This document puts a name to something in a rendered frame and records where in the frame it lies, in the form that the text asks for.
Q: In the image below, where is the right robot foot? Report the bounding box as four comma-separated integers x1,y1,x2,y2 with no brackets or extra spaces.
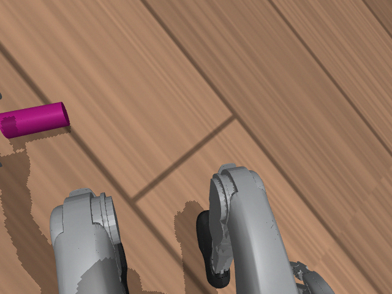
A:
196,210,230,288

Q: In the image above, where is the can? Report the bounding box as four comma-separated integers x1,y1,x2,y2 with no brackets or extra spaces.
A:
0,102,70,139

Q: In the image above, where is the left robot foot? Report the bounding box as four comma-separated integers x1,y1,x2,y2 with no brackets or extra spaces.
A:
117,242,129,294

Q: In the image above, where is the right robot hand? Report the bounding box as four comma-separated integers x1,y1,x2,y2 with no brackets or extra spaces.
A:
290,262,335,294

